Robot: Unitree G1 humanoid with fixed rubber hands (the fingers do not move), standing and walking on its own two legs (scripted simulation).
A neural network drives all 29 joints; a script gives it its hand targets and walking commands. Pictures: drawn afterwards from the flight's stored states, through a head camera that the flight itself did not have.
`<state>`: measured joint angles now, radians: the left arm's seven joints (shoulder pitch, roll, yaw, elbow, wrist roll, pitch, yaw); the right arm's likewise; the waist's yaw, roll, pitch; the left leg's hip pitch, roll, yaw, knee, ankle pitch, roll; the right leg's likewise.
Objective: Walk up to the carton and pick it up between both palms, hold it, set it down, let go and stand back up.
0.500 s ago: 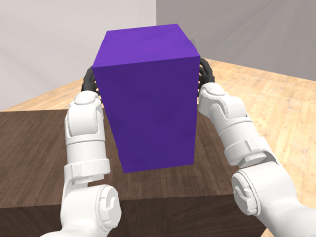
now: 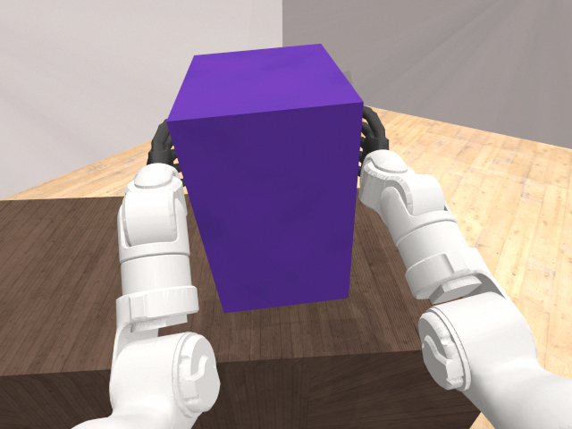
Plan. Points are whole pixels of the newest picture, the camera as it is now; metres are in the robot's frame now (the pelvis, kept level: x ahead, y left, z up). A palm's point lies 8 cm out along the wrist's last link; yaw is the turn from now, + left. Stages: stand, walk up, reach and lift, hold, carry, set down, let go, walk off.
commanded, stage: hold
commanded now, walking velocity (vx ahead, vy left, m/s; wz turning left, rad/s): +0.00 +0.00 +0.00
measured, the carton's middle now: (272, 178) +0.40 +0.01 +0.23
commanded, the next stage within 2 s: none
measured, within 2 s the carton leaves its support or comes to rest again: neither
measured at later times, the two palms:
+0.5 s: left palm (163, 173) +0.37 +0.15 +0.26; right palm (371, 159) +0.37 -0.12 +0.26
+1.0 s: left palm (161, 174) +0.36 +0.15 +0.26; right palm (371, 163) +0.37 -0.12 +0.26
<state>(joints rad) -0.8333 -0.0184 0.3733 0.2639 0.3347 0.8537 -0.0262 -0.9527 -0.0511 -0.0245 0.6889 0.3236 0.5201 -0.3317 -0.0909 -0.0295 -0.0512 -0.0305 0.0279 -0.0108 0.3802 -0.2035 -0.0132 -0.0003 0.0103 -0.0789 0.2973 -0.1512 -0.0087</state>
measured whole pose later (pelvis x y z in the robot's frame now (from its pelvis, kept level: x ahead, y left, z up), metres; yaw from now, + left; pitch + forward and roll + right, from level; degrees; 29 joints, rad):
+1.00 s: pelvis +0.00 +0.00 +0.00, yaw +0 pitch -9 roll -1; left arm -0.84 -0.03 0.39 0.23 0.36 0.85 -0.04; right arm -0.94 -0.04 -0.04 0.65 0.31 0.51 -0.33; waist -0.09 -0.02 -0.03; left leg -0.03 0.03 -0.02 0.38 -0.20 -0.02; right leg 0.01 0.01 -0.09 0.30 -0.15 -0.01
